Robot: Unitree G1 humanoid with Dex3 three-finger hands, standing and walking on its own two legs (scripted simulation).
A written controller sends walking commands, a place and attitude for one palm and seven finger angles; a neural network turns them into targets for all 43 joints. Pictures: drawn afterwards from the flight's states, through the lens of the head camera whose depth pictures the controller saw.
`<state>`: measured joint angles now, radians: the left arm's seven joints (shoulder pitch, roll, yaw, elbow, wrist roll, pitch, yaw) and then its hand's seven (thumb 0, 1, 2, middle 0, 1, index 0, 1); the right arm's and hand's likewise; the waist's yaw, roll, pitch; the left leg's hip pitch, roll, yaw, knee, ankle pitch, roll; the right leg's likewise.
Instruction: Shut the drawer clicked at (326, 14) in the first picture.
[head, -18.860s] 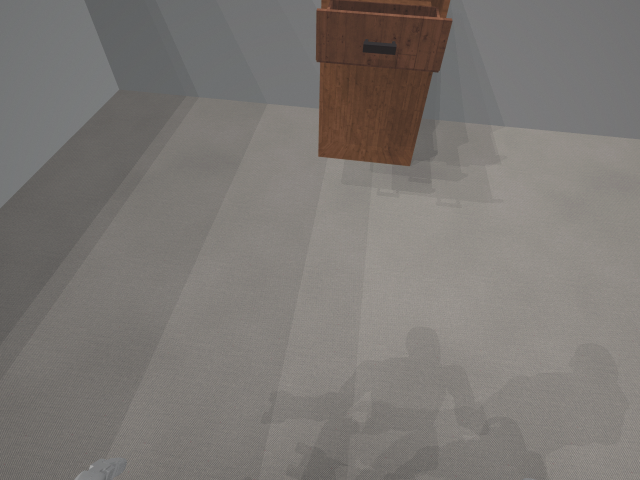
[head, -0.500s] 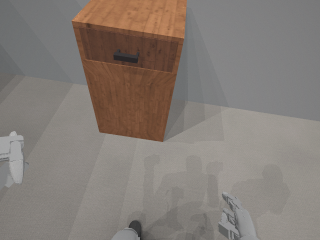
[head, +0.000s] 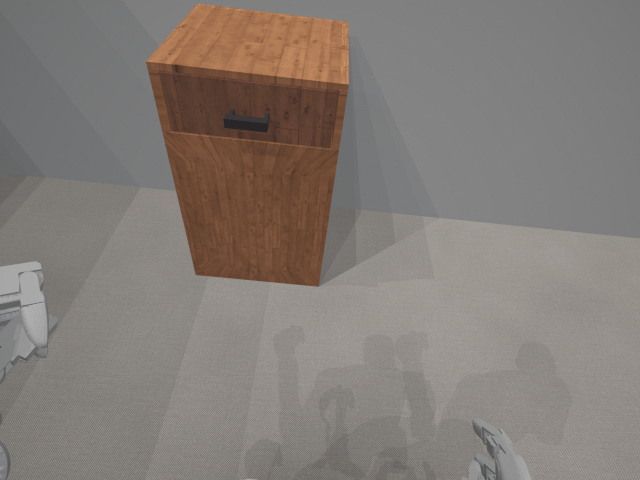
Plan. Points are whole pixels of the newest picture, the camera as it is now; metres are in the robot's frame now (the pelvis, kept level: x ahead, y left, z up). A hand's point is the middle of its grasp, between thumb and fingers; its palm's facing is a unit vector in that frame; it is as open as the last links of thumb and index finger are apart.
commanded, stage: stop stepping back and stand still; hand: left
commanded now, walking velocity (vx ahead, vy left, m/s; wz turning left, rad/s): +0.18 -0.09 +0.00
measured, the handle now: (247, 118) +0.92 +0.22 -0.04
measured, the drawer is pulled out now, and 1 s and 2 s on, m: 0.00 0.00 0.00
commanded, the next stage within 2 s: let the arm hang, fingers relaxed in 0.84 s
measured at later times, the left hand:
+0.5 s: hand (47, 345) +0.18 +0.24 +0.18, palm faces +0.38 -0.79 -0.48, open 3.3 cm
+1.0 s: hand (64, 349) +0.21 +0.27 +0.11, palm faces +0.26 -0.82 -0.51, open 3.2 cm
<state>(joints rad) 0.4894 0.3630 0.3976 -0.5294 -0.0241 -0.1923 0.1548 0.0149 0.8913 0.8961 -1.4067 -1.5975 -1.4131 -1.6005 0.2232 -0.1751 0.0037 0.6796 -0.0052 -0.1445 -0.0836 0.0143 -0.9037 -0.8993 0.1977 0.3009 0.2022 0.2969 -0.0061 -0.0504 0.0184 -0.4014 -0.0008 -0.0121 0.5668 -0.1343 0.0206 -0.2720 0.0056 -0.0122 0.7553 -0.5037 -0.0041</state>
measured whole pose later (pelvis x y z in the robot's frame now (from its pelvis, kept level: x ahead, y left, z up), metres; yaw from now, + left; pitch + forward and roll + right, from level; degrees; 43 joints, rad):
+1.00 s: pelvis +0.01 +0.02 +0.01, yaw +2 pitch +2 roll +0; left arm 0.50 0.40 0.24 -0.29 0.01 -0.19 0.07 0.01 0.89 0.90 -1.40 -1.59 -1.40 -1.59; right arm 0.15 -0.24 -0.02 0.68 0.01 -0.12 -0.02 0.01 -0.90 -0.90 0.20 0.30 0.20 0.30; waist 0.02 0.04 0.00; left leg -0.33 0.02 0.05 0.53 -0.24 0.01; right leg -0.23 -0.02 -0.05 0.51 -0.30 0.01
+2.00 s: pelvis +0.00 +0.02 +0.02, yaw +2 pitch -1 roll +0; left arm 0.26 0.14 0.01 1.13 0.02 0.00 0.03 0.01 0.92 0.90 -0.20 -0.30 -0.21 -0.30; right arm 0.28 -0.14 -0.02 1.13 -0.02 0.00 -0.03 0.01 -0.91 -0.90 0.20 0.30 0.20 0.30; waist -0.01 0.01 0.04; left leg -0.22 0.01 0.05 0.42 -0.18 0.01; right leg -0.14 -0.02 -0.05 0.42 -0.26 0.00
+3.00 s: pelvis +0.02 +0.01 +0.02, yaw +2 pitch -1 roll +0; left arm 0.17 0.23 0.02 1.13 0.01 -0.01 0.02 0.01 0.91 0.90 -0.20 -0.30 -0.20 -0.30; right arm 0.17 -0.23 -0.02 1.14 -0.01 0.00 -0.03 0.00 -0.91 -0.90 0.20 0.30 0.20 0.30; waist -0.01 0.02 0.05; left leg -0.16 0.03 0.05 0.36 -0.18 -0.01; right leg -0.08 0.00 -0.05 0.34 -0.24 -0.01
